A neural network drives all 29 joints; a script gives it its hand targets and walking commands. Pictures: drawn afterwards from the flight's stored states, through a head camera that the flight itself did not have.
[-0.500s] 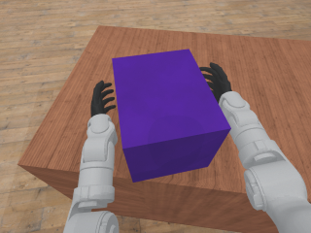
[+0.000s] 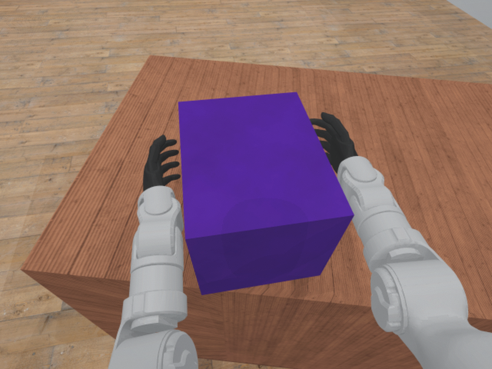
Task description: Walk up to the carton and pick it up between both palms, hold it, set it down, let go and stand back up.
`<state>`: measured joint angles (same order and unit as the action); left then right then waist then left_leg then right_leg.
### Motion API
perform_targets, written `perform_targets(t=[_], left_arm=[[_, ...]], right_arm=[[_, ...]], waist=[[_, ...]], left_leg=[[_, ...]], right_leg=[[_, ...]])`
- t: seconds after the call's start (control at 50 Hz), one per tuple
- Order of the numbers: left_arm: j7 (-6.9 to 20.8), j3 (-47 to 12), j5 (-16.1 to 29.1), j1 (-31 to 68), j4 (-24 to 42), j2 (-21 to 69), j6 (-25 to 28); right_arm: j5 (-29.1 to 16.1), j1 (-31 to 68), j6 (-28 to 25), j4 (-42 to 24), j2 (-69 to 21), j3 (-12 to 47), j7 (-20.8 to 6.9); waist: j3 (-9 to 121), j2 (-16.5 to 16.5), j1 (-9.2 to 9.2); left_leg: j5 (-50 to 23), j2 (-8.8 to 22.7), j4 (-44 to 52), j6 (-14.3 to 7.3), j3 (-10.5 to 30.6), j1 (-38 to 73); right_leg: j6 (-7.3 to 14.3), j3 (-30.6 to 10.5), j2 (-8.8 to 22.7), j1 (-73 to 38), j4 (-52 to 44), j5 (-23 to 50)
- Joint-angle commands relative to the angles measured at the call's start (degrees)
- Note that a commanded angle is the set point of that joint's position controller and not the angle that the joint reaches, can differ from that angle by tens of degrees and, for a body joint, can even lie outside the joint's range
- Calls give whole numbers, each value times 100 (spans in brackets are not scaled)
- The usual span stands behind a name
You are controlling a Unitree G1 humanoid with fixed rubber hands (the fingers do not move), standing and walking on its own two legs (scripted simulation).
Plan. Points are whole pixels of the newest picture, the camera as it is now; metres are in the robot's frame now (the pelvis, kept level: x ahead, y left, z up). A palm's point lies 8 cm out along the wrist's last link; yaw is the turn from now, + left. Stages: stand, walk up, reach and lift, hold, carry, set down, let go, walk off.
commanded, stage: reach and lift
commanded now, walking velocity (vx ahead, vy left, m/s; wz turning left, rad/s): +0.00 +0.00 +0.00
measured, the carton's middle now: (250, 190) +0.40 +0.04 +0.06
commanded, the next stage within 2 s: none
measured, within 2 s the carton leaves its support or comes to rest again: leaves its support in 0.96 s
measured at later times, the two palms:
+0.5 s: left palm (158, 186) +0.36 +0.19 +0.10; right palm (341, 158) +0.44 -0.11 +0.11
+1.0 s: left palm (154, 185) +0.36 +0.19 +0.10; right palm (340, 156) +0.44 -0.10 +0.12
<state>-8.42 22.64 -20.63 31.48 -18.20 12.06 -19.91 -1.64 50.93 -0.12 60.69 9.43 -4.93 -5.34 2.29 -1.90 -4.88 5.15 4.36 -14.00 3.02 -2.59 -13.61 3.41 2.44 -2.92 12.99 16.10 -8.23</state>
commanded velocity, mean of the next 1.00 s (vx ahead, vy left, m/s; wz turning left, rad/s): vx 0.00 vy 0.00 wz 0.00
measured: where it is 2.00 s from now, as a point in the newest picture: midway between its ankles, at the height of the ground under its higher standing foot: outside the picture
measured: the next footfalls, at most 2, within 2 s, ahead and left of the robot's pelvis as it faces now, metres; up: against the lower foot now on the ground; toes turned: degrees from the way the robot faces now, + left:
none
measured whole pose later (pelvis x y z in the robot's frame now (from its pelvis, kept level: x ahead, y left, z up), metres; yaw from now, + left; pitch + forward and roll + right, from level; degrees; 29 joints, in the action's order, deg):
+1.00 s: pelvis -0.01 +0.00 +0.00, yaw +1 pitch +6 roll +0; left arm -10.5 19.8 -15.5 34.3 -26.8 8.4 -15.1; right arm -0.9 52.7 -2.3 64.8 9.8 -7.0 -3.9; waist 4.5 -2.1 -4.9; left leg 4.9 4.3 -15.8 3.0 -1.3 -17.1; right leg 3.2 3.6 -2.8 15.3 16.1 -7.4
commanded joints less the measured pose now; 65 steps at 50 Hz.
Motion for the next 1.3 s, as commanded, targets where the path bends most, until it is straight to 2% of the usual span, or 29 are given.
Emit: perform_targets(t=[0.0, 0.02, 0.08, 0.14, 0.2, 0.28, 0.4, 0.42, 0.46, 0.48, 0.54, 0.6, 0.7, 0.84, 0.86, 0.9, 0.94, 0.96, 0.98, 1.0, 1.06, 1.1, 1.12, 1.18, 1.2, 1.22, 1.24, 1.26, 1.28], left_arm=[[493, -1932, 413, 2539, 279, 2310, 236], [443, -2042, 427, 2543, 142, 2369, 271], [409, -1900, 347, 2603, -242, 2273, 302], [388, -1841, 320, 2458, -91, 2336, 346], [365, -2002, 381, 2669, -14, 2442, 379], [429, -1949, 438, 2702, -283, 2322, 461], [421, -1802, 365, 2906, -475, 2372, 626], [449, -1795, 344, 3048, -781, 2295, 594], [454, -1660, 257, 2866, -864, 2276, 598], [435, -1798, 362, 3022, -437, 2379, 665], [458, -1793, 387, 3018, -840, 2290, 682], [365, -1972, 505, 3353, -335, 2373, 848], [428, -1832, 401, 3343, -948, 2248, 821], [363, -2055, 646, 3552, -445, 2340, 819], [417, -2086, 660, 3657, -751, 2246, 755], [278, -2349, 859, 3997, -44, 2353, 948], [319, -2452, 803, 3763, -539, 2387, 812], [314, -2505, 874, 3959, -249, 2368, 800], [258, -2547, 893, 3976, 179, 2426, 804], [312, -2664, 909, 3865, -315, 2386, 692], [347, -2796, 995, 3911, -32, 2375, 543], [225, -3126, 1181, 4012, 449, 2536, 540], [319, -3095, 1124, 3834, -197, 2407, 380], [305, -3513, 1430, 4030, 805, 2617, 329], [364, -3396, 1381, 4071, 205, 2526, 209], [427, -3472, 1433, 4279, 361, 2557, 187], [372, -3757, 1562, 4208, 1167, 2815, 233], [332, -3880, 1588, 4115, 1032, 2851, 179], [227, -4050, 1741, 4294, 1602, 2890, 257]], right_arm=[[-3, 2463, -361, -1031, -2701, 900, -483], [57, 2459, -357, -830, -2606, 858, -473], [169, 2498, -292, -396, -2640, 720, -454], [87, 2544, -356, -760, -2861, 796, -453], [153, 2573, -364, -623, -2794, 671, -462], [130, 2600, -391, -593, -2855, 791, -369], [249, 2847, -507, -684, -2989, 645, -416], [415, 2691, -421, -126, -2925, 499, -406], [484, 2475, -407, -51, -2911, 357, -414], [419, 2636, -508, -530, -2967, 389, -417], [401, 2739, -535, -331, -2948, 441, -392], [342, 2760, -665, -583, -3012, 413, -414], [426, 2809, -617, -160, -3015, 361, -382], [145, 3002, -631, -600, -3094, 622, -321], [222, 2913, -565, -358, -3136, 594, -245], [3, 3304, -758, -991, -2981, 624, -271], [53, 3009, -634, -573, -3133, 813, -190], [87, 3051, -594, -605, -3088, 736, -184], [-88, 3169, -644, -1044, -3087, 788, -207], [-52, 2927, -552, -627, -3164, 861, -140], [-174, 2873, -416, -753, -3167, 891, -78], [-410, 3289, -531, -1513, -2988, 1090, -61], [-346, 3094, -392, -1152, -3060, 1130, 51], [-569, 3326, -352, -1970, -3248, 1305, 95], [-497, 3327, -220, -1716, -3217, 1251, 122], [-397, 3421, -176, -1883, -3323, 1245, 178], [-571, 3431, -245, -2395, -3315, 1255, 171], [-692, 3409, -210, -2318, -3214, 1352, 155], [-907, 3572, -268, -2780, -3134, 1480, 105]], waist=[[2464, -13, -351], [2402, 140, -214], [2084, -131, -343], [2447, -158, -486], [2475, -62, -266], [2378, -324, -338], [2490, -317, -501], [2129, -306, -310], [2015, -306, -305], [2381, -305, -281], [2293, -319, -320], [2820, -217, -358], [2406, -246, -327], [2742, -302, -324], [2547, -372, -142], [3210, -180, -238], [3017, -113, -174], [2964, -169, -38], [3365, -31, -231], [3088, 2, -57], [2946, 43, 122], [3401, 141, 92], [2993, 61, 188], [3642, 73, 235], [3105, 32, 362], [3119, -12, 506], [3678, 283, 572], [3706, 475, 504], [4232, 489, 463]], left_leg=[[-1446, -382, -289, -364, -127, 988], [-1433, -380, -343, -321, -131, 984], [-967, -356, -218, -422, -163, 761], [-1072, -395, -204, -421, -142, 584], [-1270, -374, -274, -396, -103, 659], [-1174, -402, -264, -407, -99, 379], [-876, -375, -136, -438, -131, 165], [-502, -402, -113, -463, -99, 82], [-507, -395, -70, -462, -99, 126], [-724, -417, -158, -430, -93, 261], [-540, -398, -125, -473, -115, 137], [-929, -404, -199, -368, -131, 271], [-498, -406, -124, -422, -145, -6], [-768, -414, -182, -370, -63, 84], [-563, -449, -184, -405, -45, 102], [-1006, -390, -301, -296, -35, 290], [-875, -386, -287, -306, -94, 351], [-771, -411, -239, -291, -38, 310], [-948, -376, -285, -315, -15, 465], [-838, -386, -249, -309, -66, 424], [-861, -416, -258, -289, -48, 455], [-1361, -357, -397, -193, 60, 813], [-991, -378, -371, -230, 20, 748], [-1109, -375, -409, -216, 134, 954], [-815, -391, -317, -226, 158, 840], [-715, -436, -323, -243, 182, 892], [-1245, -391, -396, -150, 239, 1200], [-1533, -374, -493, -81, 268, 1460], [-1838, -364, -635, 10, 328, 1631]], right_leg=[[-426, 183, 99, -691, -14, 1690], [-398, 162, 85, -607, -43, 1586], [-416, 98, 129, -466, -137, 1054], [-464, 28, 208, -977, 32, 1685], [-403, 144, 130, -820, -4, 1603], [-494, 30, 204, -1057, 121, 2142], [-568, 13, 300, -1287, 106, 2101], [-567, -50, 359, -1071, 19, 1710], [-564, -1, 298, -1040, -3, 1555], [-547, 58, 276, -1115, 32, 1668], [-552, 14, 311, -1128, -1, 1629], [-509, 96, 215, -1305, 121, 2027], [-563, -27, 359, -1248, 91, 1958], [-553, 20, 262, -1480, 167, 2148], [-539, -11, 274, -1369, 90, 1990], [-512, 79, 192, -1378, 210, 2136], [-450, -34, 217, -1310, 154, 2051], [-488, -4, 252, -1313, 89, 1926], [-473, -3, 248, -1426, 171, 2088], [-460, -32, 261, -1339, 113, 2025], [-491, 1, 239, -1342, 80, 1973], [-437, 95, 136, -1254, 138, 2108], [-448, -3, 169, -1107, 22, 1842], [-396, 107, 125, -1241, 69, 1762], [-426, 103, 162, -1050, -35, 1458], [-453, 78, 209, -1124, -86, 1308], [-416, 185, 141, -1202, -33, 1676], [-368, 150, 96, -1058, 39, 1819], [-378, 254, 44, -1060, 117, 1984]])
